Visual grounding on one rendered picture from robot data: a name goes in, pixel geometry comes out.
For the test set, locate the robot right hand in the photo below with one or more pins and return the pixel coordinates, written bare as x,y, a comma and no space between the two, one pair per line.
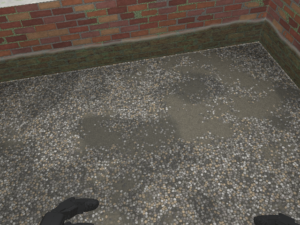
279,219

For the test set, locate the robot left hand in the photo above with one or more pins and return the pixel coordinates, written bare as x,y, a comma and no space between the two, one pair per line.
68,209

